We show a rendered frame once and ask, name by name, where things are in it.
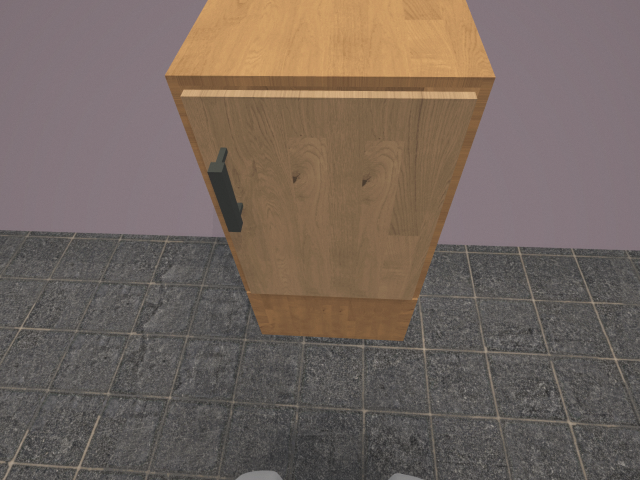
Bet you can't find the handle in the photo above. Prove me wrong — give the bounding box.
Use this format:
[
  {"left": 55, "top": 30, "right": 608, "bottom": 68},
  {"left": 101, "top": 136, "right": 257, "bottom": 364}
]
[{"left": 207, "top": 148, "right": 243, "bottom": 232}]

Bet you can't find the cupboard door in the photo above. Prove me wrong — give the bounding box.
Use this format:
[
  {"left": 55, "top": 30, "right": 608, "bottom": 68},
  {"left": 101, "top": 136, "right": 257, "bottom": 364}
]
[{"left": 180, "top": 90, "right": 477, "bottom": 300}]

